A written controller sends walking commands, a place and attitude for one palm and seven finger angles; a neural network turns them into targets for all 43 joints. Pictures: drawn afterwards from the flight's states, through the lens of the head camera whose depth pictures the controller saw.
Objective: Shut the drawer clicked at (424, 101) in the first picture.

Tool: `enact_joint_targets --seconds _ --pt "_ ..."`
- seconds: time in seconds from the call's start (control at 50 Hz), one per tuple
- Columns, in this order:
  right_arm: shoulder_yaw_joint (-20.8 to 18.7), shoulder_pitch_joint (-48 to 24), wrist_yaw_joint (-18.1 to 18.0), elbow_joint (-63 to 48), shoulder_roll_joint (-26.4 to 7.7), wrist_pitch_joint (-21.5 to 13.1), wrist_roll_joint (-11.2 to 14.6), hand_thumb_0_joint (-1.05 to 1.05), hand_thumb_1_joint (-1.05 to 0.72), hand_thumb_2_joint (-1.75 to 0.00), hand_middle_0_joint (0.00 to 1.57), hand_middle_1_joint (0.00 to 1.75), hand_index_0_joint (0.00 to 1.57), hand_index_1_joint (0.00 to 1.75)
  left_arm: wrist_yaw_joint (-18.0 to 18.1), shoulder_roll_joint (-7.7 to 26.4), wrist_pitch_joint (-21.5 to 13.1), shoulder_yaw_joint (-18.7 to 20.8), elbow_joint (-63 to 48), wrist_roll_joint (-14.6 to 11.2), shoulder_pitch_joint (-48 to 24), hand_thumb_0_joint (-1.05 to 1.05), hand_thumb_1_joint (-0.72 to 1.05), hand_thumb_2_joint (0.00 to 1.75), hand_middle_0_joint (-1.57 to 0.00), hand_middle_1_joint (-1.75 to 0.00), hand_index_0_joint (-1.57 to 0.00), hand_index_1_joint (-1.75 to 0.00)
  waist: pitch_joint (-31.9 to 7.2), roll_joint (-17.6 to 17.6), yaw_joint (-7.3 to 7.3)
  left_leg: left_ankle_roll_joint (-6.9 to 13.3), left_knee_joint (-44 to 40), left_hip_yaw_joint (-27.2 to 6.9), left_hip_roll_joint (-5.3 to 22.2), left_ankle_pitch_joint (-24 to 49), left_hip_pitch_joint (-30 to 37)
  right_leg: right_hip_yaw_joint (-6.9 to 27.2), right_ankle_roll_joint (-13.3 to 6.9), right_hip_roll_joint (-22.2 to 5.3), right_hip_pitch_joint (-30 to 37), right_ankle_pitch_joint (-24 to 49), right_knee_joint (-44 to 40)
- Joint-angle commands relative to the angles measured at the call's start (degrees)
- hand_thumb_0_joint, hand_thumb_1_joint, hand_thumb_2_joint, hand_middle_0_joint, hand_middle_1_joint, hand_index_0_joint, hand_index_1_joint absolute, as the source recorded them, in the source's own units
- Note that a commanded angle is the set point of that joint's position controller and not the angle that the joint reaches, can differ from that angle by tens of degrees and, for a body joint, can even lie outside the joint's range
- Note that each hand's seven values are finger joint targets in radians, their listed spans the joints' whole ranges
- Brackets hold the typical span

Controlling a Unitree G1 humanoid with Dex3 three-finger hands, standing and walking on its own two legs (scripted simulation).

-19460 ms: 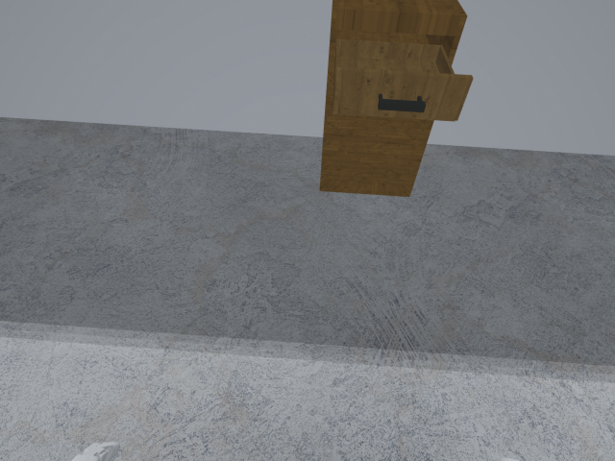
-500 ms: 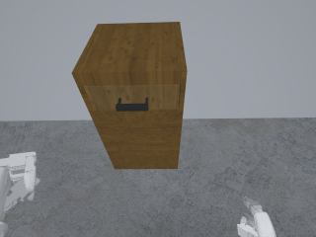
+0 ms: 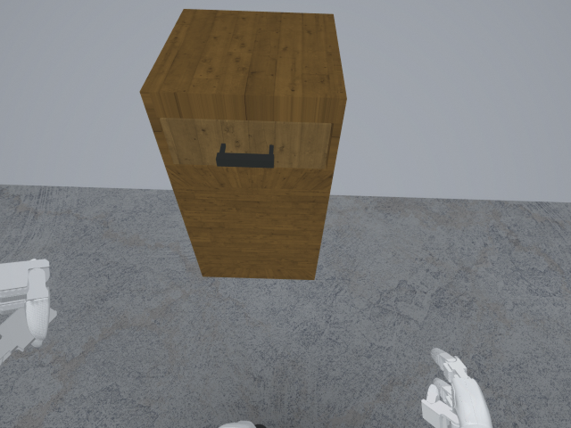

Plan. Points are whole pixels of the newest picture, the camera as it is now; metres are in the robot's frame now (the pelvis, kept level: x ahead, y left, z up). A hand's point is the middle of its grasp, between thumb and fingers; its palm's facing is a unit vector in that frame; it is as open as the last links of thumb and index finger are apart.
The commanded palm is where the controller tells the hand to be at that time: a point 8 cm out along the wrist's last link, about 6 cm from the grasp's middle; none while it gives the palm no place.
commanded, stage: step back with the hand held close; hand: left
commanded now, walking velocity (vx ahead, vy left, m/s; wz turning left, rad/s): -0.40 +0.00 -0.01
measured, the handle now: (246, 154) +0.71 +0.13 -0.09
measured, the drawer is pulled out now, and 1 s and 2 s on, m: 0.00 0.00 0.00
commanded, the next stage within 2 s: stop stepping back and stand still in 0.64 s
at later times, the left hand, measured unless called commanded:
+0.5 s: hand out of the picture +0.15 +0.25 +0.18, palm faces +0.35 -0.81 -0.47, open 3.2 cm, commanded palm +0.08 +0.29 +0.18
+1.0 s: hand out of the picture +0.12 +0.26 +0.16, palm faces +0.37 -0.85 -0.37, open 3.2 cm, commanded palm +0.05 +0.29 +0.18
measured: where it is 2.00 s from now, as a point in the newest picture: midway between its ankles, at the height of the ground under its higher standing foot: outside the picture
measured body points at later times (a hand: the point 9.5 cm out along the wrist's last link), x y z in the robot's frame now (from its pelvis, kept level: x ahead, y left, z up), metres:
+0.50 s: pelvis -0.05 +0.01 +0.00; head -0.02 +0.04 +0.45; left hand +0.12 +0.30 +0.21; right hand +0.12 -0.23 -0.07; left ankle +0.09 +0.08 -0.73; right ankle -0.14 -0.13 -0.69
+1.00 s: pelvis -0.09 +0.02 -0.01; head -0.10 +0.05 +0.43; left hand +0.09 +0.31 +0.18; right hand +0.03 -0.25 -0.09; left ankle +0.06 +0.08 -0.73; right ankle -0.20 -0.12 -0.72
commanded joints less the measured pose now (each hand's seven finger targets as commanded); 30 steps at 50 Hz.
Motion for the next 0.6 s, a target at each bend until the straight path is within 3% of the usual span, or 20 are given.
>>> enact_joint_targets --seconds 0.0,0.06,0.12,0.14,0.18,0.22,0.26,0.28,0.3,0.32,0.34,0.36,0.38,0.4,0.46,0.5,0.52,0.54,0.56,0.58 --pt "-3.59 -5.12 -0.92 -8.35 -8.30 -4.04 -0.11 0.00 -0.90 -0.90 0.20 0.30 0.20 0.30 1.28 8.36 -4.18 7.15 -12.25 0.04 -0.06 0.00 0.90 0.90 -1.40 -1.60 -1.40 -1.60 -6.85 4.30 -0.03 2.64 -14.30 -10.51 8.18 -25.58 -13.16 6.33 0.36 0.38 14.86 -5.27 1.56" --pt "-3.76 -5.09 -0.80 -7.81 -7.95 -4.15 -0.24 0.00 -0.90 -0.90 0.20 0.30 0.20 0.30 1.28 8.66 -4.44 7.67 -11.90 0.16 -0.74 0.00 0.90 0.90 -1.40 -1.60 -1.40 -1.60 -6.15 1.84 -0.20 2.05 -10.62 -9.25 6.83 -23.94 -12.87 8.59 -0.20 -0.93 11.99 -6.75 -0.91" --pt "-4.17 -3.81 -0.26 -6.09 -7.47 -3.77 -0.33 0.00 -0.90 -0.90 0.20 0.30 0.20 0.30 1.79 9.51 -4.83 7.16 -12.82 -0.46 -2.41 0.00 0.90 0.90 -1.40 -1.60 -1.40 -1.60 -6.62 -4.12 -1.03 -1.13 2.53 -4.15 1.70 -16.09 -0.74 13.90 -2.85 -7.67 -2.42 -13.55 -11.41" --pt "-4.03 -3.57 -0.10 -5.26 -6.51 -3.50 -0.18 0.00 -0.90 -0.90 0.20 0.30 0.20 0.30 2.23 9.28 -4.79 6.59 -12.06 -0.80 -2.57 0.00 0.90 0.90 -1.40 -1.60 -1.40 -1.60 -6.93 -7.14 -1.23 -2.07 7.06 -2.49 0.17 -12.42 3.94 14.48 -4.20 -10.53 -6.82 -13.01 -13.79" --pt "-4.10 -3.63 0.03 -4.43 -6.16 -2.92 -0.14 0.00 -0.90 -0.90 0.20 0.30 0.20 0.30 2.83 9.34 -4.69 6.02 -11.89 -0.99 -3.49 0.00 0.90 0.90 -1.40 -1.60 -1.40 -1.60 -6.99 -7.31 -1.71 -2.48 10.12 -1.69 -0.41 -9.47 7.73 13.12 -5.42 -12.67 -10.35 -9.73 -13.93" --pt "-4.22 -4.28 -0.38 -4.27 -6.28 -2.46 0.07 0.00 -0.90 -0.90 0.20 0.30 0.20 0.30 3.12 9.96 -4.54 6.38 -11.83 -0.99 -3.73 0.00 0.90 0.90 -1.40 -1.60 -1.40 -1.60 -6.20 -5.38 -1.95 -2.16 6.62 -2.99 0.10 -9.58 8.75 10.28 -4.31 -10.36 -11.61 -9.77 -12.42" --pt "-3.83 -5.17 -0.85 -4.76 -6.86 -2.32 0.22 0.00 -0.90 -0.90 0.20 0.30 0.20 0.30 3.15 10.70 -5.16 7.12 -12.62 -0.89 -2.82 0.00 0.90 0.90 -1.40 -1.60 -1.40 -1.60 -4.65 0.48 -1.61 -0.61 -2.80 -8.68 3.91 -15.18 5.21 6.72 -2.07 -5.16 -9.83 -13.71 -8.16" --pt "-3.64 -5.59 -1.06 -5.25 -7.29 -2.77 0.14 0.00 -0.90 -0.90 0.20 0.30 0.20 0.30 3.01 10.66 -5.59 7.45 -13.24 -0.74 -2.56 0.00 0.90 0.90 -1.40 -1.60 -1.40 -1.60 -4.17 5.36 -1.70 0.79 -10.01 -13.32 7.34 -21.88 -1.07 5.43 -0.85 -1.36 -4.77 -15.16 -3.02" --pt "-3.57 -6.36 -1.13 -5.94 -8.30 -3.44 -0.25 0.00 -0.90 -0.90 0.20 0.30 0.20 0.30 2.74 10.43 -5.81 8.54 -13.11 -0.02 -1.74 0.00 0.90 0.90 -1.40 -1.60 -1.40 -1.60 -5.20 12.37 -1.33 3.53 -21.58 -20.47 13.06 -33.76 -13.81 3.88 0.45 3.57 8.17 -11.53 8.94" --pt "-3.81 -7.55 -1.19 -6.82 -8.53 -4.01 -0.56 0.00 -0.90 -0.90 0.20 0.30 0.20 0.30 2.25 10.61 -5.91 8.75 -14.54 0.72 -3.17 0.00 0.90 0.90 -1.40 -1.60 -1.40 -1.60 -5.81 16.55 -0.48 5.90 -27.69 -26.96 17.33 -39.96 -22.50 4.27 0.73 6.36 15.93 -8.61 20.20" --pt "-4.20 -6.04 -1.02 -6.49 -7.86 -4.39 -0.96 0.00 -0.90 -0.90 0.20 0.30 0.20 0.30 1.89 11.60 -5.70 10.01 -14.82 0.79 -3.08 0.00 0.90 0.90 -1.40 -1.60 -1.40 -1.60 -7.71 14.31 -0.40 6.58 -27.68 -27.07 19.03 -37.33 -20.65 5.77 0.51 6.24 14.55 -10.01 28.11" --pt "-4.52 -5.50 -0.41 -6.35 -7.30 -4.90 -1.02 0.00 -0.90 -0.90 0.20 0.30 0.20 0.30 1.81 11.55 -5.52 10.02 -14.61 0.68 -2.38 0.00 0.90 0.90 -1.40 -1.60 -1.40 -1.60 -9.49 9.89 -0.10 6.70 -25.07 -25.28 18.62 -32.47 -16.52 6.56 0.07 6.10 11.64 -12.77 30.09" --pt "-4.73 -5.46 0.22 -5.99 -7.14 -5.39 -1.07 0.00 -0.90 -0.90 0.20 0.30 0.20 0.30 1.78 10.80 -5.36 9.63 -14.44 0.15 -0.87 0.00 0.90 0.90 -1.40 -1.60 -1.40 -1.60 -10.50 8.44 0.27 6.06 -22.80 -21.78 17.26 -28.27 -11.87 6.05 -0.36 5.59 9.40 -15.11 27.99" --pt "-4.65 -5.07 0.80 -5.56 -6.90 -5.68 -1.19 0.00 -0.90 -0.90 0.20 0.30 0.20 0.30 1.77 10.01 -5.01 8.76 -14.93 -0.55 0.53 0.00 0.90 0.90 -1.40 -1.60 -1.40 -1.60 -10.91 9.63 0.46 4.63 -22.13 -18.67 15.32 -25.20 -7.52 4.38 -0.77 5.53 7.30 -17.15 24.71" --pt "-3.56 -3.45 1.63 -3.29 -5.82 -6.78 -1.52 0.00 -0.90 -0.90 0.20 0.30 0.20 0.30 1.28 9.11 -4.59 6.71 -15.71 -2.49 3.04 0.00 0.90 0.90 -1.40 -1.60 -1.40 -1.60 -13.90 10.01 0.33 0.87 -21.81 -15.07 12.46 -15.92 5.87 2.05 -1.82 5.13 4.51 -21.61 7.83" --pt "-3.29 -2.61 1.83 -1.42 -5.83 -6.70 -2.02 0.00 -0.90 -0.90 0.20 0.30 0.20 0.30 0.45 9.69 -5.71 6.34 -16.29 -2.83 0.71 0.00 0.90 0.90 -1.40 -1.60 -1.40 -1.60 -14.49 11.24 0.25 -2.54 -19.37 -12.05 11.33 -6.83 11.70 2.23 -2.57 3.64 6.30 -15.36 -7.55" --pt "-3.26 -1.67 1.84 -0.81 -5.74 -6.20 -2.23 0.00 -0.90 -0.90 0.20 0.30 0.20 0.30 0.18 10.76 -6.21 6.83 -16.60 -2.48 0.33 0.00 0.90 0.90 -1.40 -1.60 -1.40 -1.60 -14.33 10.18 -0.10 -3.71 -15.42 -9.00 9.79 2.07 15.62 3.65 -2.54 1.95 5.09 -10.30 -13.32" --pt "-2.99 -1.67 1.85 -0.55 -5.76 -5.69 -2.04 0.00 -0.90 -0.90 0.20 0.30 0.20 0.30 -0.17 11.28 -7.05 6.88 -16.10 -2.71 -1.17 0.00 0.90 0.90 -1.40 -1.60 -1.40 -1.60 -13.61 7.09 -0.23 -3.37 -10.13 -6.06 8.10 7.48 20.20 5.68 -2.56 -0.56 1.31 -6.09 -16.63" --pt "-2.89 -1.84 1.66 -0.36 -5.81 -5.30 -1.84 0.00 -0.90 -0.90 0.20 0.30 0.20 0.30 -0.05 12.55 -7.73 7.84 -15.45 -2.74 -3.30 0.00 0.90 0.90 -1.40 -1.60 -1.40 -1.60 -13.53 3.20 -0.85 -3.35 -5.22 -4.20 6.73 7.44 23.86 7.42 -3.46 -3.76 -3.93 -1.81 -16.34" --pt "-2.75 -3.28 1.21 -0.62 -5.57 -5.50 -1.95 0.00 -0.90 -0.90 0.20 0.30 0.20 0.30 0.23 13.63 -8.23 9.17 -15.12 -3.00 -4.86 0.00 0.90 0.90 -1.40 -1.60 -1.40 -1.60 -14.44 2.48 -0.82 -3.45 -3.92 -2.63 6.37 7.49 25.94 6.48 -3.14 -4.89 -6.53 -0.64 -14.73"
